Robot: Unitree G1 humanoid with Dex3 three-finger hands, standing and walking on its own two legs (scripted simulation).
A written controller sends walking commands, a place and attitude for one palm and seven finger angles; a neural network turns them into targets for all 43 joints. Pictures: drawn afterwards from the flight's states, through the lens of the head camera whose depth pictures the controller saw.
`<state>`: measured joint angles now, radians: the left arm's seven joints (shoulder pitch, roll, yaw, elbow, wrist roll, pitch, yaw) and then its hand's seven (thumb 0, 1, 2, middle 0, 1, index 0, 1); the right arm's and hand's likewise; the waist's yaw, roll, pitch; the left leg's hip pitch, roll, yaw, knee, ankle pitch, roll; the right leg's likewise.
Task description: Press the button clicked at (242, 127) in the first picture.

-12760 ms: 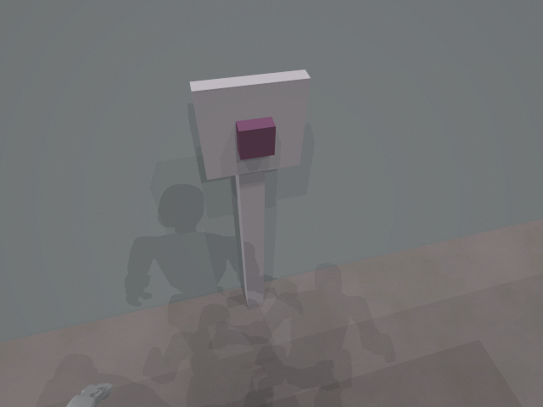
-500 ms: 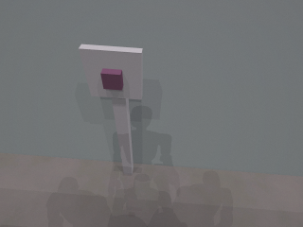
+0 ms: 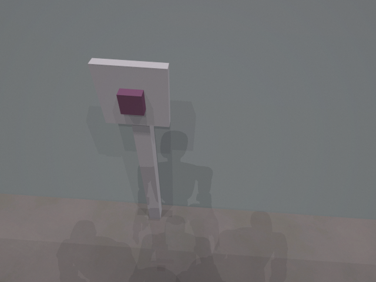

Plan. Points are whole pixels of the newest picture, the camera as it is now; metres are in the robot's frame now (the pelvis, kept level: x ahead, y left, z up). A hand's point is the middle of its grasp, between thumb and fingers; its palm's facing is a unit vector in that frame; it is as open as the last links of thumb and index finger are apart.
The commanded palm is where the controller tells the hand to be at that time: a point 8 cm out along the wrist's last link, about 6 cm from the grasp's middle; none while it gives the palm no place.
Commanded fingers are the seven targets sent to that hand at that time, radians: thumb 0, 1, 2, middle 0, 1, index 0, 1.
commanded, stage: look again from close up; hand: left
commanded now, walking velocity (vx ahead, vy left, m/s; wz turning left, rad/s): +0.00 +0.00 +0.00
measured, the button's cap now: (132, 101) +0.55 +0.19 +0.08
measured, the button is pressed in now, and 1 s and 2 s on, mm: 0 0 0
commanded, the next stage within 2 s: shuffle to correct the standing spot in 0.18 s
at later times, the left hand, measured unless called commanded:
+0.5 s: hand out of the picture -0.03 +0.15 -0.18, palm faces +0.07 -0.99 -0.13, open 7.4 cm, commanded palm none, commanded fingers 0.00 0.90 0.90 -0.20 -0.30 -0.20 -0.30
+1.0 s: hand out of the picture +0.10 +0.17 -0.18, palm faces +0.08 -0.97 -0.23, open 7.3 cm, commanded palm none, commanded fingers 0.00 0.90 0.90 -0.20 -0.30 -0.20 -0.30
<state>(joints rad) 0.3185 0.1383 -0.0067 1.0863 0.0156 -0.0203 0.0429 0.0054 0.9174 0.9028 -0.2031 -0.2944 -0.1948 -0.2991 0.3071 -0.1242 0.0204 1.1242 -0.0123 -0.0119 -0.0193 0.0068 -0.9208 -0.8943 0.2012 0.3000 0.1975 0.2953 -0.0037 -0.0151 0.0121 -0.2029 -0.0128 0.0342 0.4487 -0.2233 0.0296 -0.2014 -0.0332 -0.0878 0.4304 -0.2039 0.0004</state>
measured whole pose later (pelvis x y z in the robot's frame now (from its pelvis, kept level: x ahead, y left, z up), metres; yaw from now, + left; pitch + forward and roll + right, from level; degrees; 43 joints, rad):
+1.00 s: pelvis +0.09 -0.01 +0.00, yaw +2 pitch +1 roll +1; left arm 0.27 0.15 0.03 1.03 0.02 -0.03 0.06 0.02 0.94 0.90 -0.20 -0.29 -0.20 -0.30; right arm 0.31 -0.09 -0.01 1.10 -0.01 0.00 -0.05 0.01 -0.92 -0.89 0.20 0.30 0.20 0.30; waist -0.01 -0.01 0.05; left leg -0.22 -0.02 0.04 0.63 -0.34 0.00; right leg -0.25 -0.04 -0.11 0.56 -0.28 -0.04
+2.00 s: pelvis +0.01 +0.01 +0.00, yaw +2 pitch -1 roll +0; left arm 0.39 0.09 -0.02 1.10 0.01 -0.02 0.04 0.00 0.91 0.90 -0.20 -0.29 -0.20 -0.30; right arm 0.36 -0.10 0.01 1.16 -0.01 0.01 -0.02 0.00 -0.91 -0.89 0.20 0.30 0.20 0.30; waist -0.02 -0.01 0.02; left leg -0.29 0.01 0.07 0.41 -0.11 0.03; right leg -0.13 0.01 -0.05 0.44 -0.29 -0.02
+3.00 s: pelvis +0.01 +0.02 +0.00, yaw +2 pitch +0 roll -1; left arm 0.46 0.18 0.02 1.04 0.04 0.02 0.02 0.00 0.91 0.90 -0.20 -0.29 -0.19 -0.30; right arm 0.27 -0.16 -0.02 1.04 -0.03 0.03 -0.01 0.00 -0.91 -0.89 0.20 0.30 0.20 0.30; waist 0.01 -0.02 -0.03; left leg -0.37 0.01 0.06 0.50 -0.19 0.05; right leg -0.17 0.01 -0.06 0.46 -0.30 -0.02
